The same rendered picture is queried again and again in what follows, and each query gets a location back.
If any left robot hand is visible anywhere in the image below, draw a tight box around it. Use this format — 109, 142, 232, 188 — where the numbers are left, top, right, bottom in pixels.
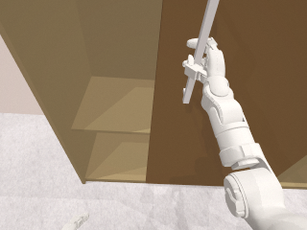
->
61, 213, 89, 230

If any wardrobe door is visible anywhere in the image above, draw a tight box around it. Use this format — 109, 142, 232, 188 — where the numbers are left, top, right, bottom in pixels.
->
277, 155, 307, 183
146, 0, 307, 187

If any right robot upper arm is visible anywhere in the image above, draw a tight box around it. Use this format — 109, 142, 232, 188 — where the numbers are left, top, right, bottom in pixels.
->
224, 168, 307, 230

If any right robot hand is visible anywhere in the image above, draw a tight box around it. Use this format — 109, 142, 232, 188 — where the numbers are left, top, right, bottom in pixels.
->
182, 37, 225, 84

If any handle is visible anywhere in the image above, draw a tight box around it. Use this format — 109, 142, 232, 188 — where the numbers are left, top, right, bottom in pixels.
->
182, 0, 220, 104

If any right robot forearm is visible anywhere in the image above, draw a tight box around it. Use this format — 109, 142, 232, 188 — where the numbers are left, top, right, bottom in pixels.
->
201, 76, 286, 205

